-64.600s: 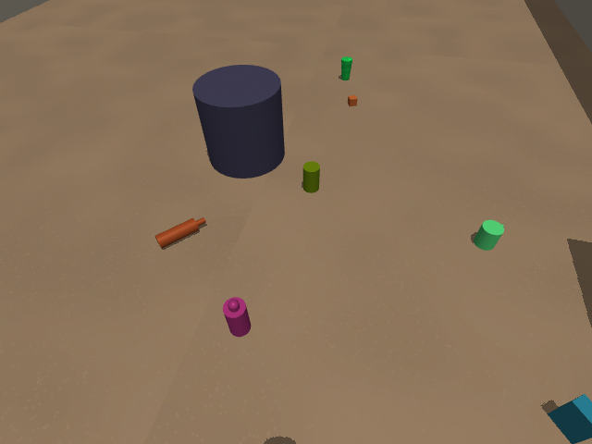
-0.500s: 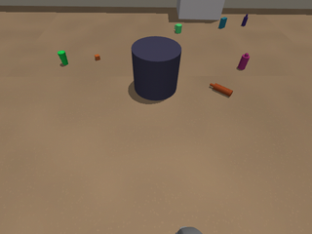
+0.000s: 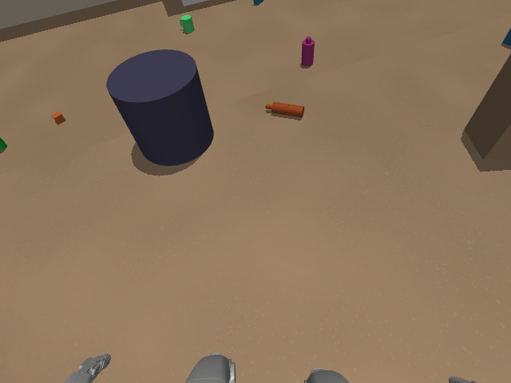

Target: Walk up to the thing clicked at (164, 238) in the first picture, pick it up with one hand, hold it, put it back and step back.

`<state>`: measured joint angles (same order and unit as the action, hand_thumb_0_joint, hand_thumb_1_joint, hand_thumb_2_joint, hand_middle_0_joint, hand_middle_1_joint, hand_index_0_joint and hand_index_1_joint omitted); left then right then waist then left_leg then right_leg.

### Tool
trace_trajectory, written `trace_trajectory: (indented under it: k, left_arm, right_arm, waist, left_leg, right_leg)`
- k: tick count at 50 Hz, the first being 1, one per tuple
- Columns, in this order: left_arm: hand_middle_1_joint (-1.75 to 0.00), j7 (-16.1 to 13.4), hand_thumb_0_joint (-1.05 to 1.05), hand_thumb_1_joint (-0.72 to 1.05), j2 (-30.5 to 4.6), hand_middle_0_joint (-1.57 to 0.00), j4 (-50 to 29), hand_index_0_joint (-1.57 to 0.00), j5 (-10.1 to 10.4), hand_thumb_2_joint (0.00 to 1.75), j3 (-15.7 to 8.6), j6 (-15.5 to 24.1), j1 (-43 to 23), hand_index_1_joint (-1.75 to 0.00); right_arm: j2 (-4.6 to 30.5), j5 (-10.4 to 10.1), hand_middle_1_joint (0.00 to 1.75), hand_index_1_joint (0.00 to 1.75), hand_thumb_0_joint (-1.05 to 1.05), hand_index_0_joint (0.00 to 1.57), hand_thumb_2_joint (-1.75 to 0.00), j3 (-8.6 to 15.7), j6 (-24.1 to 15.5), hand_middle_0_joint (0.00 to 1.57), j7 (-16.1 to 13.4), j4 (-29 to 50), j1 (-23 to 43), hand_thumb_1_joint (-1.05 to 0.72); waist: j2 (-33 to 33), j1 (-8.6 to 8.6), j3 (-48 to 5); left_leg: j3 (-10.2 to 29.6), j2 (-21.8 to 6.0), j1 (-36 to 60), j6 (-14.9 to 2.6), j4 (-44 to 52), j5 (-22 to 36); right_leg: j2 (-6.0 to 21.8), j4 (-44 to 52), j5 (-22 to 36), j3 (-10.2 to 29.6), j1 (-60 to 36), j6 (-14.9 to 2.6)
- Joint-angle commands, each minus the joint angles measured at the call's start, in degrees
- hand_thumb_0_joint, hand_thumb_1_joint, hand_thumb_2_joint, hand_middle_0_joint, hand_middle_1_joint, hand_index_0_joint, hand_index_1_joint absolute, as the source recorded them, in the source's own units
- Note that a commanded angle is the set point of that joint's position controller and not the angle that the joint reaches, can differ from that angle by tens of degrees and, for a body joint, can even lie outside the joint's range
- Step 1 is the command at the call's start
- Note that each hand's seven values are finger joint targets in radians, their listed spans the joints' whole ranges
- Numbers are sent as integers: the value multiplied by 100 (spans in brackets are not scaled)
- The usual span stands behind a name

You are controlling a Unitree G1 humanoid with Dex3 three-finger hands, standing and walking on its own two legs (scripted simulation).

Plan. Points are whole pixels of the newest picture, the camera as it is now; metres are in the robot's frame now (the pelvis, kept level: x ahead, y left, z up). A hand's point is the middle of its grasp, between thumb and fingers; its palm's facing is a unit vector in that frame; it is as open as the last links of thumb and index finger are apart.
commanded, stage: walk up
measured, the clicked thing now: (284, 109) +1.57 -0.09 -0.72
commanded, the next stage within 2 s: stand in 1.08 s
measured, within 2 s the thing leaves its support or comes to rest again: neither
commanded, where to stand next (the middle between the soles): +0.06 +0.04 m, yaw -15 degrees
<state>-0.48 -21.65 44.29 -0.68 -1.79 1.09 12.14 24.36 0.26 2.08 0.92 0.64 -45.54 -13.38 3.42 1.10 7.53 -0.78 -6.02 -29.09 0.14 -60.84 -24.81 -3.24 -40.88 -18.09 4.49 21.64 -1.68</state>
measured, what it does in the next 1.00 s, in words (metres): steps on the spot, turning right: left foot, then right foot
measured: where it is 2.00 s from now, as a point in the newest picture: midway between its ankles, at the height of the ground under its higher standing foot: outside the picture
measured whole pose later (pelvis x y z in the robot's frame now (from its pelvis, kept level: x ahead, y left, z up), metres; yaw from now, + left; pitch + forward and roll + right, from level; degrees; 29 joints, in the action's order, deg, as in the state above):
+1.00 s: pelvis -0.01 +0.03 +0.01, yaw -16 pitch -2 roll +1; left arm 0.1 -20.2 60.1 -0.1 -0.4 1.2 5.2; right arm 21.5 0.3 -0.1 0.1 1.3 -61.5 -6.2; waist 1.0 1.2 3.8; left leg -5.5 -4.0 -13.8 1.5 -32.2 -16.3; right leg -1.8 -33.8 -15.1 7.4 16.7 0.9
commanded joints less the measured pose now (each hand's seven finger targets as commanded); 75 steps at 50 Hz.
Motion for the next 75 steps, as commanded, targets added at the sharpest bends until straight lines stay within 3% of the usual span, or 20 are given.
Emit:
trace_trajectory:
  k: [1,5,7,8,9,10,11,14,18,21,22,23,24,30,32,33,37,55,64,75]
  left_arm:
    - [-30,-200,0,90,-1576,-20,-443,-20,-18,90,-512,91,221,-30]
    - [-30,-216,0,90,-1586,-20,-586,-20,-47,90,-514,17,126,-30]
    - [-30,-202,0,90,-1559,-20,-635,-20,27,90,-484,-39,-152,-30]
    - [-30,-199,0,90,-1303,-20,-693,-20,71,90,-410,-60,-108,-30]
    - [-30,-197,0,90,-1004,-20,-699,-20,115,90,-332,-55,-21,-30]
    - [-30,-299,0,90,-1309,-20,-590,-20,42,90,-394,-66,-98,-30]
    - [-30,-315,0,90,-1522,-20,-480,-20,-4,90,-433,-49,-112,-30]
    - [-30,-137,0,90,-1398,-20,-179,-20,79,90,-506,-50,96,-30]
    - [-30,10,0,90,-1168,-20,-79,-20,33,90,-479,68,127,-30]
    - [-30,-85,0,90,-1231,-20,272,-20,-51,90,-545,161,589,-30]
    - [-30,-134,0,90,-1542,-20,237,-20,-120,90,-633,204,603,-30]
    - [-30,-165,0,90,-1899,-20,55,-20,-138,90,-630,233,269,-30]
    - [-30,-148,0,90,-2055,-20,-1,-20,-119,90,-635,227,107,-30]
    - [-30,-111,0,90,-1420,-20,182,-20,-8,90,-332,181,-594,-30]
    - [-30,-99,0,90,-1147,-20,346,-20,58,90,-243,159,-337,-30]
    - [-30,-115,0,90,-1233,-20,552,-20,53,90,-273,159,-210,-30]
    - [-30,-78,0,90,-1457,-20,750,-20,47,90,-284,235,-529,-30]
    - [-30,15,0,90,-1127,-20,1512,-20,29,90,-90,116,-1168,-30]
    - [-30,3,0,90,-1063,-20,1775,-20,57,90,-73,124,-1085,-30]
    - [-30,-10,0,90,-1028,-20,1843,-20,37,90,-85,116,-1079,-30]
  right_arm:
    - [1035,-2,30,30,0,20,-90,392,-128,20,-147,315,-254,-90]
    - [990,0,30,30,0,20,-90,430,-184,20,-165,351,-82,-90]
    - [875,53,30,30,0,20,-90,436,-261,20,-161,177,-451,-90]
    - [1066,137,30,30,0,20,-90,505,-313,20,-176,168,-559,-90]
    - [1608,184,30,30,0,20,-90,632,-347,20,-187,250,-404,-90]
    - [1954,69,30,30,0,20,-90,718,-336,20,-141,314,-254,-90]
    - [1812,87,30,30,0,20,-90,717,-336,20,-131,325,-91,-90]
    - [1476,109,30,30,0,20,-90,561,-344,20,-203,384,256,-90]
    - [1489,201,30,30,0,20,-90,514,-268,20,-120,388,128,-90]
    - [1183,94,30,30,0,20,-90,351,-146,20,-71,398,283,-90]
    - [835,45,30,30,0,20,-90,241,-135,20,-70,433,171,-90]
    - [627,3,30,30,0,20,-90,167,-116,20,-89,534,401,-90]
    - [1059,37,30,30,0,20,-90,326,-80,20,-183,414,595,-90]
    - [1020,31,30,30,0,20,-90,309,-248,20,-95,-399,-138,-90]
    - [1383,49,30,30,0,20,-90,314,-323,20,-78,-312,371,-90]
    - [1352,28,30,30,0,20,-90,279,-310,20,-46,-338,619,-90]
    - [1046,4,30,30,0,20,-90,111,-272,20,-35,-636,750,-90]
    - [889,25,30,30,0,20,-90,78,-258,20,-30,-1413,1185,-90]
    - [889,21,30,30,0,20,-90,106,-332,20,-61,-1643,1206,-90]
    - [834,28,30,30,0,20,-90,95,-284,20,-78,-1666,1270,-90]
  waist:
    - [-1314,-134,-918]
    - [-1365,-136,-1096]
    - [-1213,160,-1200]
    - [-657,202,-1263]
    - [586,174,-1188]
    - [1070,248,-1205]
    - [572,141,-924]
    - [653,-50,-590]
    - [974,53,-1017]
    - [362,-294,-1074]
    - [-422,-275,-1044]
    - [-1213,-215,-907]
    - [-1041,-261,-784]
    - [-937,265,-875]
    - [-78,-5,-898]
    - [-17,-184,-847]
    - [-501,-50,-637]
    - [-535,-9,-903]
    - [-348,-17,-1132]
    - [-322,-18,-1064]
  left_leg:
    - [19,156,80,-57,179,146]
    - [7,430,481,-182,908,21]
    - [-95,596,1503,-268,2195,820]
    - [614,170,1924,-445,2780,952]
    - [2263,-1188,2177,-893,3357,1575]
    - [3252,-2257,1813,-1727,3689,2133]
    - [3211,-2213,1502,-1834,3676,2094]
    - [1309,-1165,1286,-1211,3233,2113]
    - [852,-1023,1510,-1199,2740,2224]
    - [253,-661,735,-700,1573,2178]
    - [110,-407,-60,-381,882,1554]
    - [-84,168,-638,-85,620,-421]
    - [381,-26,13,-109,242,-1129]
    - [103,156,1728,-266,2375,905]
    - [1513,-743,1266,-717,3219,417]
    - [1609,-957,817,-848,3398,111]
    - [303,-1,1073,-233,2795,506]
    - [380,-218,1883,-175,4257,497]
    - [257,-258,2575,-82,4324,2062]
    - [245,-254,2626,-66,4414,1986]
  right_leg:
    - [1225,668,3647,1441,-391,-1132]
    - [1116,196,3210,1738,-189,-1102]
    - [943,-197,2718,1533,416,-835]
    - [626,-740,2082,1288,822,-498]
    - [-242,-1846,437,564,1562,4]
    - [-311,-2644,-1727,341,1467,146]
    - [-142,-3092,-1745,514,1445,168]
    - [109,-2744,-1132,148,1223,114]
    - [116,-821,-1283,-495,248,165]
    - [-113,1017,279,-662,-1181,44]
    - [508,1145,398,704,-1626,-208]
    - [1953,1581,534,2902,-1123,-1017]
    - [2270,1461,819,3103,-263,-1498]
    - [925,637,795,1101,513,-529]
    - [361,157,155,474,243,-127]
    - [226,48,-250,188,-361,-74]
    - [844,1155,355,1397,-230,-382]
    - [791,1993,650,836,-771,-17]
    - [855,2072,2046,572,-1132,14]
    - [911,2334,2006,493,-1193,81]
